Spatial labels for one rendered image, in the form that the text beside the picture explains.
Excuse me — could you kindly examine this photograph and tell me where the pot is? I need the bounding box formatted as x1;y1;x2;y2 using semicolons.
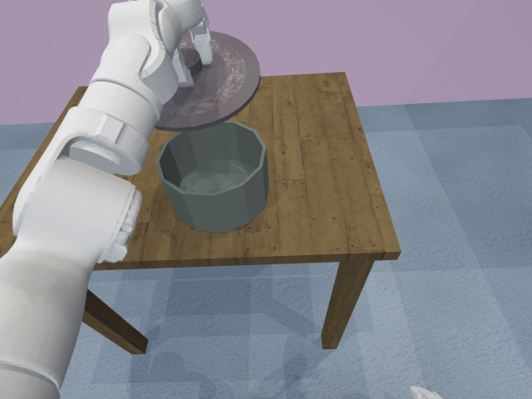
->
156;121;269;233

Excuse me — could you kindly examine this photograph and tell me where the lid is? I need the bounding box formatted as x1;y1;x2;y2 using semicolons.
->
155;31;261;132

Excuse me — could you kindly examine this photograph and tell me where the table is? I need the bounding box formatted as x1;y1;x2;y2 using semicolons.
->
0;72;401;354

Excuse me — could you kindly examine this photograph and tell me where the robot left forearm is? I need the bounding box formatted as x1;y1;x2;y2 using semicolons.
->
12;0;182;236

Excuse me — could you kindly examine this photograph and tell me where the knob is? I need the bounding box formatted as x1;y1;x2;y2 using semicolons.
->
181;48;202;76

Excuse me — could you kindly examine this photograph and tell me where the left robot upper arm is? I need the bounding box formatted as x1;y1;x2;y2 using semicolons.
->
0;155;142;399

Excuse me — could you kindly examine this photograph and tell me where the left robot hand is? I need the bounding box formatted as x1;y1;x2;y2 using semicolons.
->
166;0;213;87

